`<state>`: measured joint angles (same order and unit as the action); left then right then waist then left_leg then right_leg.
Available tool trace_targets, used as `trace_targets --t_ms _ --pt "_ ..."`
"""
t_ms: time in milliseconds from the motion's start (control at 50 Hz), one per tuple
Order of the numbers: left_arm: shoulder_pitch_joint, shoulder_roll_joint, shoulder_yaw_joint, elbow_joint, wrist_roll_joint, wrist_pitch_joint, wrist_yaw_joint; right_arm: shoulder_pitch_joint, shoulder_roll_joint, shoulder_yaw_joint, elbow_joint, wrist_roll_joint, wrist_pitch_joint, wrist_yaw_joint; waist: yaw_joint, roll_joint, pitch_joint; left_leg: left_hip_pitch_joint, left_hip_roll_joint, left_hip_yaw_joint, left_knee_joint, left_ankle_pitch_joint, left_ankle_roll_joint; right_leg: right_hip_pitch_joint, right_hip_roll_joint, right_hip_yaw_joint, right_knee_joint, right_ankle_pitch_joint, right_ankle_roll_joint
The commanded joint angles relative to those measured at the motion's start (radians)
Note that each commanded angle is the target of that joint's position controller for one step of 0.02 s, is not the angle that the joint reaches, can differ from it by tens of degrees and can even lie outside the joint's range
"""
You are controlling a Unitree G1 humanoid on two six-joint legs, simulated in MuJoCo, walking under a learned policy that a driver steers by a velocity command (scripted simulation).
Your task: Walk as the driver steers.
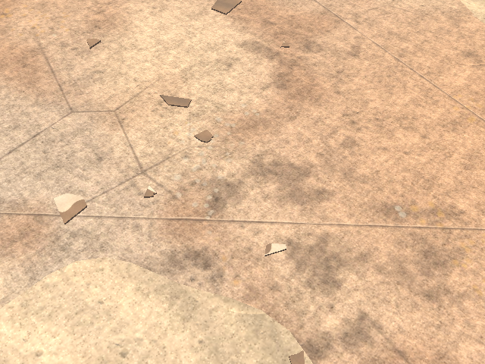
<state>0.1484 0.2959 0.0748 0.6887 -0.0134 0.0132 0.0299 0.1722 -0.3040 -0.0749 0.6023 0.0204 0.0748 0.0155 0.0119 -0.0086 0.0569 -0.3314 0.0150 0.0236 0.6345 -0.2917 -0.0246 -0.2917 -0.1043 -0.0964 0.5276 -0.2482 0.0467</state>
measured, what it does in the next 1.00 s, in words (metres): steps on the spot, turning left: left foot, then right foot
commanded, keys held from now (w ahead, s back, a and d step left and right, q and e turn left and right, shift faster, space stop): q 0.34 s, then no key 0.66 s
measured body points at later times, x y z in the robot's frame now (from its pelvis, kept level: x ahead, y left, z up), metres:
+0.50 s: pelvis +0.01 +0.00 +0.00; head +0.04 +0.00 +0.45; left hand +0.10 +0.31 -0.09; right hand +0.25 -0.22 -0.08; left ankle +0.00 +0.11 -0.73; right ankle +0.05 -0.12 -0.74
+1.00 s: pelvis +0.00 +0.02 +0.00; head +0.00 +0.03 +0.45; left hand +0.03 +0.31 -0.12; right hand +0.19 -0.18 -0.10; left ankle -0.06 +0.13 -0.73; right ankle +0.05 -0.12 -0.73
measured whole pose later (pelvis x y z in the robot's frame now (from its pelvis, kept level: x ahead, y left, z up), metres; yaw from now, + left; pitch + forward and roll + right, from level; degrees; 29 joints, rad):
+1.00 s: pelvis +0.00 +0.02 +0.00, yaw +18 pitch -2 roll +0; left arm 0.18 0.26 0.03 0.80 0.01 0.00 0.01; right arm 0.22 -0.23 -0.03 0.73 -0.02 0.01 -0.02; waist 0.02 -0.01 0.03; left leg -0.19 -0.02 -0.07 0.53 -0.31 0.00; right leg -0.21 -0.03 0.04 0.50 -0.26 0.05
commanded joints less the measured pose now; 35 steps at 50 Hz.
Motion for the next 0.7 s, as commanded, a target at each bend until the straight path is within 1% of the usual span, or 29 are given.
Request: trace_targets --t_ms 20,40,60,80,100,120,140,180,200,240,280,340,380,420,440,460,480,500,520,540,560,580,600,620,660,680,700 --pt "0.042 0.098 0.032 -0.035 0.015 -0.014 -0.005 0.112 -0.190 -0.070 -0.052 -0.005 -0.016 -0.014 -0.019 0.088 -0.145 0.305 0.110 -0.204 -0.260 0.389 0.121 -0.135 -0.062 -0.017 0.217 -0.016 -0.039" --pt "-0.026 0.065 0.014 -0.103 0.052 -0.016 0.000 0.103 -0.294 -0.084 -0.084 -0.028 -0.028 -0.019 -0.025 0.350 -0.122 0.330 0.357 -0.554 -0.273 0.635 0.324 -0.407 0.088 -0.004 0.457 -0.422 0.035" --pt "-0.100 0.112 0.030 -0.113 0.035 -0.021 0.009 0.134 -0.250 -0.074 -0.080 -0.058 -0.052 -0.012 -0.098 0.250 -0.186 0.281 0.371 -0.574 -0.304 0.552 0.401 -0.404 0.090 0.145 0.620 -0.443 0.030" --pt "-0.096 0.133 0.038 -0.104 0.016 -0.018 0.011 0.091 -0.218 -0.059 -0.068 -0.055 -0.067 -0.014 -0.062 0.199 -0.147 0.251 0.311 -0.479 -0.304 0.472 0.349 -0.408 0.072 0.170 0.660 -0.359 0.015" --pt "-0.069 0.134 0.044 -0.080 0.017 -0.014 0.017 0.033 -0.191 -0.054 -0.069 -0.032 -0.071 -0.021 -0.032 0.150 -0.125 0.232 0.249 -0.409 -0.294 0.409 0.287 -0.406 0.061 0.175 0.640 -0.269 0.011" --pt "-0.059 0.140 0.048 -0.069 0.024 -0.011 0.022 -0.006 -0.164 -0.043 -0.074 -0.012 -0.067 -0.027 -0.019 0.144 -0.118 0.221 0.219 -0.377 -0.286 0.417 0.254 -0.399 0.057 0.177 0.617 -0.211 0.017" --pt "-0.046 0.135 0.049 -0.063 0.028 -0.011 0.020 -0.023 -0.156 -0.036 -0.076 -0.009 -0.062 -0.035 -0.007 0.148 -0.127 0.189 0.195 -0.350 -0.280 0.472 0.247 -0.354 0.072 0.168 0.630 -0.167 0.027" --pt "-0.028 0.109 0.042 -0.055 0.021 -0.015 0.011 -0.016 -0.151 -0.032 -0.074 -0.018 -0.055 -0.044 -0.001 0.140 -0.157 0.192 0.173 -0.334 -0.274 0.500 0.251 -0.313 0.096 0.159 0.609 -0.115 0.039" --pt "-0.033 0.099 0.038 -0.056 0.017 -0.016 0.008 -0.007 -0.152 -0.033 -0.071 -0.017 -0.054 -0.047 -0.006 0.137 -0.158 0.206 0.166 -0.337 -0.271 0.488 0.251 -0.311 0.102 0.160 0.557 -0.101 0.042" --pt "-0.064 0.082 0.029 -0.064 0.016 -0.018 0.005 0.009 -0.163 -0.038 -0.065 -0.012 -0.051 -0.053 -0.021 0.139 -0.152 0.229 0.160 -0.364 -0.262 0.435 0.248 -0.302 0.110 0.168 0.434 -0.088 0.047" --pt "-0.083 0.078 0.025 -0.068 0.014 -0.021 -0.001 0.009 -0.177 -0.044 -0.065 -0.012 -0.046 -0.054 -0.031 0.153 -0.147 0.218 0.158 -0.404 -0.258 0.368 0.251 -0.262 0.121 0.178 0.340 -0.094 0.047" --pt "-0.087 0.087 0.027 -0.071 0.008 -0.028 -0.011 -0.002 -0.188 -0.049 -0.068 -0.013 -0.040 -0.046 -0.037 0.167 -0.134 0.174 0.155 -0.471 -0.253 0.330 0.258 -0.184 0.140 0.186 0.238 -0.122 0.037" --pt "-0.066 0.094 0.028 -0.064 0.004 -0.033 -0.018 -0.016 -0.179 -0.045 -0.069 -0.013 -0.037 -0.040 -0.039 0.174 -0.147 0.178 0.157 -0.493 -0.232 0.366 0.254 -0.134 0.138 0.179 0.183 -0.129 0.028" --pt "-0.049 0.090 0.027 -0.062 0.002 -0.040 -0.028 -0.026 -0.167 -0.039 -0.064 -0.009 -0.033 -0.037 -0.033 0.174 -0.156 0.183 0.148 -0.511 -0.204 0.414 0.243 -0.075 0.135 0.169 0.092 -0.104 0.014" --pt "-0.028 0.082 0.026 -0.056 0.004 -0.044 -0.033 -0.041 -0.157 -0.034 -0.064 -0.004 -0.031 -0.038 -0.014 0.168 -0.158 0.172 0.129 -0.506 -0.185 0.411 0.225 -0.019 0.134 0.159 -0.005 -0.039 0.002" --pt "-0.004 0.076 0.025 -0.048 0.010 -0.049 -0.035 -0.048 -0.143 -0.028 -0.062 0.002 -0.031 -0.040 0.006 0.155 -0.154 0.139 0.103 -0.494 -0.169 0.359 0.191 0.063 0.124 0.152 -0.136 0.089 -0.017" --pt "0.001 0.106 0.029 -0.054 0.027 -0.051 -0.032 -0.012 -0.112 -0.018 -0.056 -0.009 -0.035 -0.042 -0.007 0.093 -0.164 0.078 0.061 -0.457 -0.126 0.213 0.136 0.157 0.034 0.224 -0.173 0.207 -0.049" --pt "-0.019 0.168 0.034 -0.075 0.044 -0.047 -0.026 0.052 -0.069 -0.004 -0.050 -0.034 -0.042 -0.040 -0.063 -0.126 -0.174 -0.019 -0.060 -0.318 0.044 -0.094 0.073 0.227 -0.145 0.403 -0.187 0.432 -0.133" --pt "-0.026 0.150 0.026 -0.059 0.064 -0.049 -0.030 0.013 -0.115 -0.020 -0.066 -0.025 -0.049 -0.044 -0.054 -0.254 -0.117 -0.096 -0.116 -0.215 0.141 -0.319 0.019 0.124 -0.257 0.554 -0.219 0.463 -0.300" --pt "-0.045 0.119 0.019 -0.070 0.050 -0.054 -0.030 0.012 -0.180 -0.041 -0.048 -0.026 -0.050 -0.050 -0.032 -0.182 -0.100 -0.103 -0.081 -0.213 0.301 -0.342 -0.022 0.106 -0.259 0.542 -0.229 0.412 -0.340" --pt "-0.051 0.118 0.019 -0.063 0.036 -0.054 -0.026 0.007 -0.189 -0.051 -0.036 -0.018 -0.047 -0.050 -0.030 -0.151 -0.093 -0.134 -0.082 -0.209 0.385 -0.304 -0.041 0.122 -0.216 0.492 -0.217 0.376 -0.315" --pt "-0.062 0.116 0.017 -0.062 0.024 -0.054 -0.023 0.021 -0.163 -0.050 -0.014 -0.016 -0.038 -0.053 -0.034 -0.122 -0.090 -0.143 -0.076 -0.212 0.421 -0.274 -0.059 0.130 -0.173 0.433 -0.206 0.342 -0.282" --pt "-0.075 0.107 0.012 -0.058 0.014 -0.054 -0.021 0.025 -0.139 -0.044 -0.009 -0.018 -0.031 -0.053 -0.035 -0.117 -0.080 -0.152 -0.065 -0.218 0.425 -0.238 -0.073 0.139 -0.159 0.407 -0.192 0.363 -0.268" --pt "-0.075 0.095 0.006 -0.052 0.013 -0.049 -0.020 0.028 -0.102 -0.033 -0.001 -0.015 -0.028 -0.050 -0.037 -0.114 -0.081 -0.127 -0.061 -0.196 0.387 -0.220 -0.081 0.134 -0.128 0.359 -0.184 0.395 -0.257" --pt "-0.077 0.086 0.004 -0.044 0.017 -0.037 -0.021 0.011 -0.046 -0.011 -0.002 -0.015 -0.032 -0.043 -0.028 -0.149 -0.101 -0.058 -0.030 -0.117 0.217 -0.194 -0.089 0.149 -0.078 0.288 -0.164 0.430 -0.238" --pt "-0.060 0.089 0.005 -0.038 0.018 -0.030 -0.021 -0.013 -0.026 -0.002 -0.006 -0.015 -0.035 -0.041 -0.007 -0.168 -0.111 -0.020 -0.022 -0.091 0.128 -0.189 -0.088 0.160 -0.071 0.278 -0.153 0.448 -0.238" --pt "-0.034 0.098 0.007 -0.030 0.018 -0.023 -0.021 -0.022 -0.029 -0.001 -0.004 -0.011 -0.038 -0.039 0.009 -0.179 -0.123 0.011 -0.023 -0.075 0.051 -0.165 -0.086 0.176 -0.075 0.286 -0.142 0.459 -0.244"
Velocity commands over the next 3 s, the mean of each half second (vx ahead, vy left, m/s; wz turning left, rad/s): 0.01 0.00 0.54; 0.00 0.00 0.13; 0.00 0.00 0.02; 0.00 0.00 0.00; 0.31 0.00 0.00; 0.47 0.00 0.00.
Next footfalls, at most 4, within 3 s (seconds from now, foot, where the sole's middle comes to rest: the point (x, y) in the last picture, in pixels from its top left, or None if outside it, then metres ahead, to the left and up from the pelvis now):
0.02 left None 0.04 0.11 -0.77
0.48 right None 0.09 -0.10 -0.77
0.78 left None -0.02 0.14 -0.77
2.66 left None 0.36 0.25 -0.77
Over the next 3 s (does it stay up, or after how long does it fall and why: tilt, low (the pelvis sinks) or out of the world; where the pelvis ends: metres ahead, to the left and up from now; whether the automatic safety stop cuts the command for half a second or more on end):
stays up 0.39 0.17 0.01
